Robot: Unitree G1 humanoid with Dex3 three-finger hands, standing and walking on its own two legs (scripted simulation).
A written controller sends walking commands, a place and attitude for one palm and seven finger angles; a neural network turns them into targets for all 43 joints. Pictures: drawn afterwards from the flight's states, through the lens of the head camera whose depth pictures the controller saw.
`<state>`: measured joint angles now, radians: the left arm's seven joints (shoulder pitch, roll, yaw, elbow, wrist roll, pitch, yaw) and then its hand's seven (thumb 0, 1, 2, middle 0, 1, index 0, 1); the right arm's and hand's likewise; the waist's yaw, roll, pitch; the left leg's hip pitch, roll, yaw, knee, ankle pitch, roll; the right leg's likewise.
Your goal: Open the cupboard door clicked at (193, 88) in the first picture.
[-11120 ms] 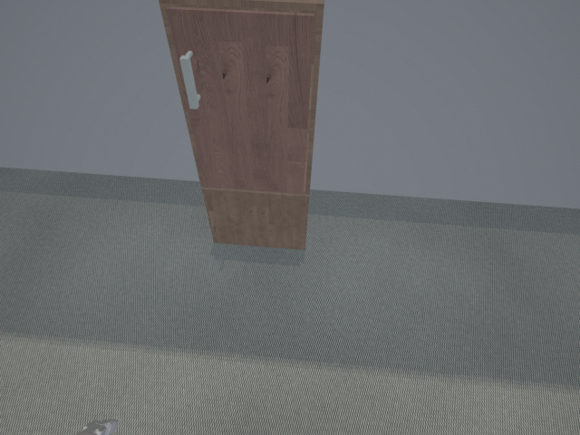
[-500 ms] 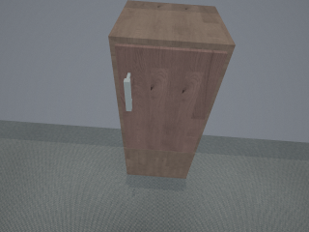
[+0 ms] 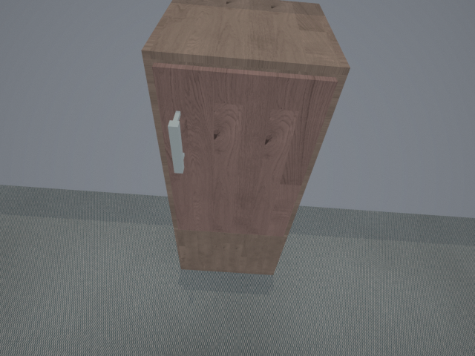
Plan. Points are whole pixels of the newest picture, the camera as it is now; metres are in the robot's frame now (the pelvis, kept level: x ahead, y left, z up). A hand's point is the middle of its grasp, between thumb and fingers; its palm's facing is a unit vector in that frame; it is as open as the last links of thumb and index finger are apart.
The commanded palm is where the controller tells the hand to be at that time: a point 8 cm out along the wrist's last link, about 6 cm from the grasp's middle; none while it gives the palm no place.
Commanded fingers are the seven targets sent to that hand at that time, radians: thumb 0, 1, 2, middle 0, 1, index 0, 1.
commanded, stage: come to a stop and stand still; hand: left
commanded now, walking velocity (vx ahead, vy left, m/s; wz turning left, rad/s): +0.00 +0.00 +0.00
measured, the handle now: (178, 142) +0.55 +0.17 +0.03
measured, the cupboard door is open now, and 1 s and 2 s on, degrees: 0 0 0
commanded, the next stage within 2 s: look again from close up in 1.38 s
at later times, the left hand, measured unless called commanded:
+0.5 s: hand out of the picture +0.11 +0.15 -0.17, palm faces +0.06 -0.98 -0.19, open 7.3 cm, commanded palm none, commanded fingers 0.00 0.90 0.90 -0.20 -0.30 -0.20 -0.30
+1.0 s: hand out of the picture -0.01 +0.16 -0.16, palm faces +0.01 -0.98 -0.19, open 7.3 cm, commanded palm none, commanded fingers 0.00 0.90 0.90 -0.20 -0.30 -0.20 -0.30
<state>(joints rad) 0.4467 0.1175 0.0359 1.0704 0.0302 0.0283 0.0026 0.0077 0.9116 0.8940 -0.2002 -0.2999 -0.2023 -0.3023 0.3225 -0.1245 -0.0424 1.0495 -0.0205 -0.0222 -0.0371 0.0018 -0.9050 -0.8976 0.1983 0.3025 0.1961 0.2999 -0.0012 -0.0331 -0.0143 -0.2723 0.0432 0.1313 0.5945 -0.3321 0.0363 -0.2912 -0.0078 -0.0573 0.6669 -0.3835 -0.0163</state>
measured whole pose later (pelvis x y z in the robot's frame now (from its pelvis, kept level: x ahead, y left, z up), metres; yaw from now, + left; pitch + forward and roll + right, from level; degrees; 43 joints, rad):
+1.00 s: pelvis -0.01 +0.00 +0.01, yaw -1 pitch -2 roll +0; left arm 0.31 0.12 0.01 1.08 0.02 0.01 0.04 0.01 0.91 0.89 -0.20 -0.30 -0.20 -0.30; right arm 0.25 -0.17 -0.03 1.08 -0.01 0.01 -0.03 0.00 -0.93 -0.90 0.20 0.30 0.20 0.30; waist -0.01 0.02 0.03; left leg -0.21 -0.02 0.15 0.42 -0.19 0.07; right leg -0.13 -0.02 -0.04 0.44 -0.28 0.01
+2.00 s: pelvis -0.04 +0.00 +0.01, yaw +1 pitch -2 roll -1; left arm 0.33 0.19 0.00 0.97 0.03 -0.01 0.03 0.01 0.91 0.89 -0.20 -0.30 -0.20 -0.30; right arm 0.23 -0.19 -0.02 0.97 -0.01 -0.01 -0.01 0.00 -0.91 -0.90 0.20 0.30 0.20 0.30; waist 0.00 0.00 -0.01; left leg -0.28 -0.01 0.11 0.49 -0.18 0.08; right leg -0.18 -0.02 -0.08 0.48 -0.26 0.00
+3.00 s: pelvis +0.02 -0.03 +0.01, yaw -1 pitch -1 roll +0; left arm 0.29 0.15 0.03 1.03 0.02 0.00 0.04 0.03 0.94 0.89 -0.20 -0.30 -0.20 -0.30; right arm 0.33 -0.08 -0.03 1.10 0.00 0.00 -0.03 0.00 -0.90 -0.90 0.20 0.30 0.20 0.30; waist -0.02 0.00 0.04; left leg -0.22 0.04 0.15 0.55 -0.31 0.02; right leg -0.29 -0.07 -0.06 0.53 -0.23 0.03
